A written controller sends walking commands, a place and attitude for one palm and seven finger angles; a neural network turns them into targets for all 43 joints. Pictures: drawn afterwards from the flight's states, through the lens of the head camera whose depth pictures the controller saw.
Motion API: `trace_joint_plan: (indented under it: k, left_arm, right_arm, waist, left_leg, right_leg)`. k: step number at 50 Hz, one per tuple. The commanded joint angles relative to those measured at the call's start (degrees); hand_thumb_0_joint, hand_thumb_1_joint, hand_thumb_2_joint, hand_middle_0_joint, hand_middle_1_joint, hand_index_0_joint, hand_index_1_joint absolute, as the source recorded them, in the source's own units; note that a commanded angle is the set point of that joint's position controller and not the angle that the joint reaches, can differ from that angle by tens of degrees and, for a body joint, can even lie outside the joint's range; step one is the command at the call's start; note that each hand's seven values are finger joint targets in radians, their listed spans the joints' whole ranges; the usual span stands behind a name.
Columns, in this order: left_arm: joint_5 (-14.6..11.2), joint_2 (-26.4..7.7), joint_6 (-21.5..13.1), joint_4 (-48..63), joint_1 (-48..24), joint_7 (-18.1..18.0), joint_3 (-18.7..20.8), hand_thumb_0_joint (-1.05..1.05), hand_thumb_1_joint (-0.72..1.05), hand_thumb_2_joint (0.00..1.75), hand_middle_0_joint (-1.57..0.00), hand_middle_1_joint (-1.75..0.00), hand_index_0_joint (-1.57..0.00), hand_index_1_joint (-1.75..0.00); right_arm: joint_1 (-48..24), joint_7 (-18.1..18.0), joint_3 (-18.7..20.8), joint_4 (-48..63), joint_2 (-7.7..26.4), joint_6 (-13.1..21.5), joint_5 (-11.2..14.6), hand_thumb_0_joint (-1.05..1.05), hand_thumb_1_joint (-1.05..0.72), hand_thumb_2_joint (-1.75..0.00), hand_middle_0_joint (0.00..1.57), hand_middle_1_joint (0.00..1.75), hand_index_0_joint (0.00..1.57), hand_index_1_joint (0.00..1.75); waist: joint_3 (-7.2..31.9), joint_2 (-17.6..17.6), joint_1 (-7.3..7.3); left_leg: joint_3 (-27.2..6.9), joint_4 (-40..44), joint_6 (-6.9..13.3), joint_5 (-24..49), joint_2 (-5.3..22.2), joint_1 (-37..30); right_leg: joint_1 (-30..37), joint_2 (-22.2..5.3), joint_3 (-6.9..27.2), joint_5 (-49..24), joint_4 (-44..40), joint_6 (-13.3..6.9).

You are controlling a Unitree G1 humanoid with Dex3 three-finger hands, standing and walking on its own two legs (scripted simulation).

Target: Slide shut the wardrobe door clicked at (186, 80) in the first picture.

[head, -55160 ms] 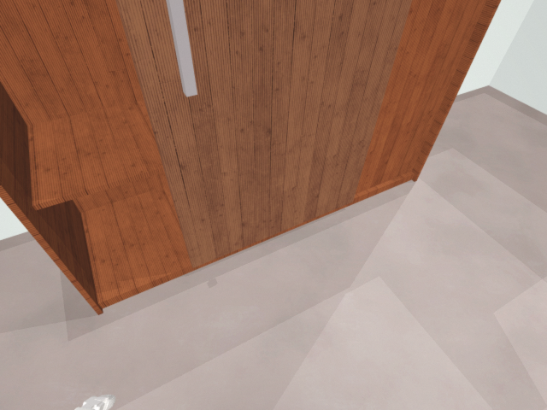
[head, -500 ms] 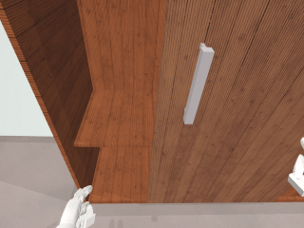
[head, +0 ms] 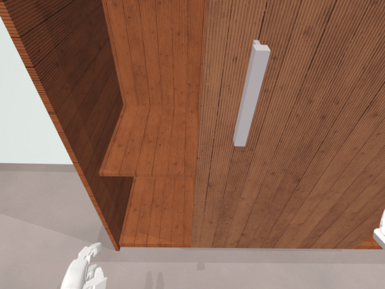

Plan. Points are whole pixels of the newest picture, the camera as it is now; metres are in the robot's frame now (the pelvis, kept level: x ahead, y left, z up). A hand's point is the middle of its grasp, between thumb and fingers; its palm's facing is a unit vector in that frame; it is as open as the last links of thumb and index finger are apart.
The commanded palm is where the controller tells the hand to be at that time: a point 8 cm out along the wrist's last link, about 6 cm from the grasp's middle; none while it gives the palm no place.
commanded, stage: step back with the hand held close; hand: right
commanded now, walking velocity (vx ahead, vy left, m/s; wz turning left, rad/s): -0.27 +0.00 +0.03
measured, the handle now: (246, 97) +0.48 -0.10 +0.19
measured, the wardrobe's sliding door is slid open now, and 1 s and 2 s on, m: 0.36 0.36 0.36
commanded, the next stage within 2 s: stop stepping back and stand still in 0.98 s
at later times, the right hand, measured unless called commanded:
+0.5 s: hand out of the picture +0.12 -0.30 +0.17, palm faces +0.49 +0.77 -0.41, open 7.4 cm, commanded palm +0.06 -0.33 +0.18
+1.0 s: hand out of the picture +0.04 -0.29 +0.18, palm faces +0.50 +0.77 -0.39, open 7.4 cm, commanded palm -0.01 -0.32 +0.18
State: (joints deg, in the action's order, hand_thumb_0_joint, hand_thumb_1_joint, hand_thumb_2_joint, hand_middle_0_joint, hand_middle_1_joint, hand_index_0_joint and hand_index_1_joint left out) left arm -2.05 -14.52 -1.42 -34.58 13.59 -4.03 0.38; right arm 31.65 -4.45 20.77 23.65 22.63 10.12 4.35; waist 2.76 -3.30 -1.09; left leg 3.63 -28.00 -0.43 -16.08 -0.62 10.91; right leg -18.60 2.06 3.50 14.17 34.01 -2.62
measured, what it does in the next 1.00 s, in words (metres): walks backwards: left foot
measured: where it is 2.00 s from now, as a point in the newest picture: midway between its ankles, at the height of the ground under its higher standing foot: outside the picture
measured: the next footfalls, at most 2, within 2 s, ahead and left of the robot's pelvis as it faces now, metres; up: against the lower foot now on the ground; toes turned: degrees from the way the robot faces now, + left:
left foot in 1.00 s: -0.10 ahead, +0.11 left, +0.00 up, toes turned -2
right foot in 1.28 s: -0.31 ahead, -0.24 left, +0.00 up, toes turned +4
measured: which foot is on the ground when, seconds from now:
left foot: down 0.00-0.80, up 0.82-0.98, down 1.00-1.00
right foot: down 0.00-1.00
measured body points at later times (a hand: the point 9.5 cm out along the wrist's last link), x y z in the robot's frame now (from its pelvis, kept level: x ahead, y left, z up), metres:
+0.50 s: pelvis -0.06 -0.02 -0.01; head -0.08 -0.06 +0.44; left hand +0.09 +0.20 -0.08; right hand +0.09 -0.34 +0.19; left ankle -0.01 +0.12 -0.73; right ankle +0.04 -0.09 -0.73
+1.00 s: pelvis -0.15 -0.02 -0.03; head -0.16 -0.04 +0.42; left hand +0.02 +0.20 -0.10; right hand +0.01 -0.33 +0.20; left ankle -0.15 +0.11 -0.74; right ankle +0.04 -0.09 -0.73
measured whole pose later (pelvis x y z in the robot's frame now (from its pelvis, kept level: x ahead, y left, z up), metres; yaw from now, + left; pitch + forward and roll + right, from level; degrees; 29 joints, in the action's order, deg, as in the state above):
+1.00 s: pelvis -0.15 -0.02 -0.03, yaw +0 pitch -3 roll +5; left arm 0.7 -9.3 -7.5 -35.7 12.9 -1.3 -0.2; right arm 24.0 -5.6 29.0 28.3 25.1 17.7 3.4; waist -1.1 -2.2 -1.4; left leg 0.9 -41.6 1.2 -23.9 -5.9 16.4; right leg -33.4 -3.7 -2.3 6.2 39.8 -4.0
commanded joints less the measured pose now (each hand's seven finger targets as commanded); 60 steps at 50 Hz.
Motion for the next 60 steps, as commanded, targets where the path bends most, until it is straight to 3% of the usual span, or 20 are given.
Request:
trace_joint_plan:
  k: [1, 7, 15, 21, 25, 29, 31, 35, 37, 40, 44, 47, 49, 50, 51, 52, 53, 54, 57, 60]
  left_arm:
    - [0.32, -5.58, -3.29, 10.52, -7.05, -0.69, 1.76, 0.0, 0.9, 0.9, -0.2, -0.3, -0.2, -0.3]
    - [1.29, -6.49, -5.24, 10.61, -5.82, -0.69, 2.07, 0.0, 0.9, 0.9, -0.2, -0.3, -0.2, -0.3]
    - [1.46, -6.31, -6.46, 10.28, -4.35, 0.19, 2.26, 0.0, 0.9, 0.9, -0.2, -0.3, -0.2, -0.3]
    - [1.85, -5.83, -7.92, 8.94, -3.95, -0.25, 1.71, 0.0, 0.9, 0.9, -0.2, -0.3, -0.2, -0.3]
    - [2.03, -6.26, -8.25, 8.49, -3.34, 0.05, 2.21, 0.0, 0.9, 0.9, -0.2, -0.3, -0.2, -0.3]
    - [1.98, -5.01, -8.13, 8.29, -3.74, 0.65, 2.09, 0.0, 0.9, 0.9, -0.2, -0.3, -0.2, -0.3]
    - [2.33, -4.89, -7.72, 7.72, -3.92, 0.87, 2.15, 0.0, 0.9, 0.9, -0.2, -0.3, -0.2, -0.3]
    - [2.48, -4.36, -7.42, 7.38, -4.04, 1.02, 2.06, 0.0, 0.9, 0.9, -0.2, -0.3, -0.2, -0.3]
    - [2.49, -4.65, -7.31, 7.16, -3.73, 0.66, 2.5, 0.0, 0.9, 0.9, -0.2, -0.3, -0.2, -0.3]
    - [2.9, -5.15, -8.36, 7.03, -3.27, 0.24, 3.05, 0.0, 0.9, 0.9, -0.2, -0.3, -0.2, -0.3]
    - [2.73, -5.27, -8.84, 5.97, -2.43, 1.45, 4.11, 0.0, 0.9, 0.9, -0.2, -0.3, -0.2, -0.3]
    - [2.77, -4.09, -8.8, 5.72, -3.01, 2.14, 3.51, 0.0, 0.9, 0.9, -0.2, -0.3, -0.2, -0.3]
    - [2.64, -3.33, -8.34, 5.67, -4.32, 2.55, 3.09, 0.0, 0.9, 0.9, -0.2, -0.3, -0.2, -0.3]
    - [2.29, -2.55, -8.3, 5.46, -3.96, 2.72, 3.2, 0.0, 0.9, 0.9, -0.2, -0.3, -0.2, -0.3]
    - [1.62, -1.5, -8.77, 5.11, -4.3, 2.5, 3.26, 0.0, 0.9, 0.9, -0.2, -0.3, -0.2, -0.3]
    - [0.99, -1.98, -9.42, 5.52, -5.9, 2.41, 3.41, 0.0, 0.9, 0.9, -0.2, -0.3, -0.2, -0.3]
    - [1.18, -2.98, -9.13, 5.4, -7.61, 2.76, 3.69, 0.0, 0.9, 0.9, -0.2, -0.3, -0.2, -0.3]
    - [0.85, -1.22, -8.55, 6.2, -7.19, 3.4, 3.6, 0.0, 0.9, 0.9, -0.2, -0.3, -0.2, -0.3]
    - [2.39, -0.49, -4.47, 8.21, -8.37, 2.11, 0.06, 0.0, 0.9, 0.9, -0.2, -0.3, -0.2, -0.3]
    - [2.54, -1.43, -5.39, 7.14, -4.93, 0.77, 1.8, 0.0, 0.9, 0.9, -0.2, -0.3, -0.2, -0.3]
  right_arm:
    - [-7.23, -2.54, 10.02, 14.71, 13.27, 4.94, 0.35, 0.0, -0.9, -0.9, 0.2, 0.3, 0.2, 0.3]
    - [-6.53, -2.37, 11.16, 14.41, 13.05, 6.39, -0.87, 0.0, -0.9, -0.9, 0.2, 0.3, 0.2, 0.3]
    - [-3.98, -2.03, 11.31, 14.19, 11.36, 8.34, -2.01, 0.0, -0.9, -0.9, 0.2, 0.3, 0.2, 0.3]
    - [-10.06, -2.65, 10.92, 17.15, 11.7, 9.04, -2.59, 0.0, -0.9, -0.9, 0.2, 0.3, 0.2, 0.3]
    - [-10.42, -2.42, 11.07, 15.57, 10.81, 9.42, -3.73, 0.0, -0.9, -0.9, 0.2, 0.3, 0.2, 0.3]
    - [-8.72, -2.41, 12.06, 17.77, 12.6, 10.14, -3.04, 0.0, -0.9, -0.9, 0.2, 0.3, 0.2, 0.3]
    - [-6.82, -2.33, 11.95, 17.03, 11.93, 10.55, -2.87, 0.0, -0.9, -0.9, 0.2, 0.3, 0.2, 0.3]
    - [-8.83, -3.0, 12.05, 19.68, 12.8, 11.21, -2.38, 0.0, -0.9, -0.9, 0.2, 0.3, 0.2, 0.3]
    - [-7.82, -3.52, 14.28, 20.13, 14.81, 11.22, -2.21, 0.0, -0.9, -0.9, 0.2, 0.3, 0.2, 0.3]
    - [-9.53, -3.39, 14.71, 20.53, 13.28, 11.33, -2.09, 0.0, -0.9, -0.9, 0.2, 0.3, 0.2, 0.3]
    - [-10.77, -2.56, 14.01, 16.93, 12.31, 11.58, -0.66, 0.0, -0.9, -0.9, 0.2, 0.3, 0.2, 0.3]
    - [-8.97, -2.09, 14.46, 15.08, 13.02, 11.06, -0.59, 0.0, -0.9, -0.9, 0.2, 0.3, 0.2, 0.3]
    - [-10.21, -1.52, 12.26, 14.57, 11.98, 10.83, -1.11, 0.0, -0.9, -0.9, 0.2, 0.3, 0.2, 0.3]
    - [-10.25, -1.33, 11.69, 14.33, 12.22, 10.85, -1.63, 0.0, -0.9, -0.9, 0.2, 0.3, 0.2, 0.3]
    - [-12.19, -1.66, 11.23, 15.49, 13.56, 11.24, -1.84, 0.0, -0.9, -0.9, 0.2, 0.3, 0.2, 0.3]
    - [-14.88, -2.36, 10.95, 16.73, 15.15, 11.07, -1.86, 0.0, -0.9, -0.9, 0.2, 0.3, 0.2, 0.3]
    - [-14.73, -2.64, 9.76, 14.83, 13.4, 9.4, -2.26, 0.0, -0.9, -0.9, 0.2, 0.3, 0.2, 0.3]
    - [-13.57, -1.92, 9.39, 16.23, 12.08, 9.11, -1.7, 0.0, -0.9, -0.9, 0.2, 0.3, 0.2, 0.3]
    - [-11.47, -3.08, 13.39, 16.42, 16.63, 9.7, -2.52, 0.0, -0.9, -0.9, 0.2, 0.3, 0.2, 0.3]
    - [-13.08, -5.57, 15.04, 17.04, 17.06, 10.24, -3.4, 0.0, -0.9, -0.9, 0.2, 0.3, 0.2, 0.3]
  waist:
    - [3.57, -0.07, 0.11]
    - [0.6, -8.89, 0.06]
    - [2.61, -1.24, 0.58]
    - [1.26, -4.69, 0.73]
    - [-0.61, -7.62, 0.69]
    - [1.37, -0.62, 0.46]
    - [-0.53, 0.21, 0.71]
    - [1.68, 1.58, 1.13]
    - [4.48, -0.22, 0.93]
    - [4.4, -11.24, 1.36]
    - [3.11, -10.62, 1.41]
    - [3.01, -10.6, 0.42]
    - [3.99, -5.78, -0.19]
    - [4.44, 0.6, -0.1]
    - [2.52, 13.18, -0.12]
    - [2.72, 23.54, -0.44]
    - [-1.75, 22.48, 0.22]
    - [-2.74, 18.83, 1.37]
    - [-4.37, -0.41, 2.12]
    - [1.86, 1.72, 1.57]
  left_leg:
    - [-4.55, 2.82, 2.49, 8.62, 5.76, 1.76]
    - [-2.94, -2.63, 0.68, -1.09, -0.28, -4.36]
    - [-6.57, -1.28, 1.68, -6.25, 1.12, -4.09]
    - [-6.27, -4.59, 1.36, -1.4, -0.46, -1.62]
    - [-6.05, -8.24, 1.18, -4.2, -2.26, -5.03]
    - [-11.61, -2.7, 3.44, -0.67, 1.92, 2.47]
    - [-16.22, -0.06, 5.5, -10.82, 4.42, 9.94]
    - [-16.36, -1.14, 6.36, -9.66, 5.44, 17.71]
    - [-13.44, -5.98, 4.73, -6.28, 2.57, 16.05]
    - [-5.25, -24.6, 0.46, -11.78, -4.94, 8.1]
    - [-4.32, -28.73, 0.6, -14.27, -6.78, 6.97]
    - [-3.74, -13.65, 1.36, -9.82, -4.33, 3.31]
    - [-3.59, -2.61, 2.67, -5.12, -1.3, -0.28]
    - [-5.51, 3.64, 4.55, -3.82, 2.34, 2.88]
    - [-12.14, 12.99, 8.25, 3.08, 10.15, 13.12]
    - [-27.45, 17.54, 14.95, 0.53, 19.98, 22.14]
    - [-30.34, 15.63, 16.44, 2.06, 23.44, 27.78]
    - [-24.63, 10.71, 15.97, 4.47, 22.13, 28.53]
    - [-19.41, 3.0, 11.55, 5.93, 16.09, 17.06]
    - [-21.81, -2.9, 11.68, 12.85, 15.02, 9.35]
  right_leg:
    - [0.63, -6.67, 7.09, -14.02, -5.16, -1.1]
    - [-12.88, -9.59, 13.12, 11.66, -17.1, -2.97]
    - [-17.89, -7.67, 10.99, 26.17, -13.01, -3.45]
    - [-16.48, -9.72, 13.11, 24.85, -14.43, -3.74]
    - [-23.67, -11.46, 13.72, 33.31, -15.95, -4.68]
    - [-15.69, -8.55, 9.34, 22.95, -6.6, -2.87]
    - [-14.87, -7.05, 7.48, 27.17, -2.88, -2.12]
    - [-7.73, -5.94, 6.83, 20.45, 1.08, -1.06]
    - [-6.64, -8.11, 9.19, 18.91, -2.51, -1.84]
    - [-14.65, -18.98, 18.56, 26.85, -17.73, -6.46]
    - [-13.07, -19.31, 12.74, 22.28, -20.26, -4.06]
    - [-10.35, -17.75, 11.08, 20.48, -15.66, -2.76]
    - [-10.54, -14.08, 7.43, 23.95, -5.38, 0.21]
    - [-8.15, -8.79, 1.95, 22.35, 7.55, 2.15]
    - [-3.3, -0.68, -4.98, 17.68, 32.14, 5.09]
    - [-7.66, 5.15, -2.45, 20.79, 54.48, 6.44]
    - [-12.3, 1.72, 4.89, 18.18, 62.04, 5.34]
    - [-10.8, -1.57, 8.36, 15.75, 65.45, 4.85]
    - [-16.21, -3.66, 4.21, 13.41, 46.49, 3.44]
    - [-9.87, -2.57, 1.33, 12.41, 29.66, 2.29]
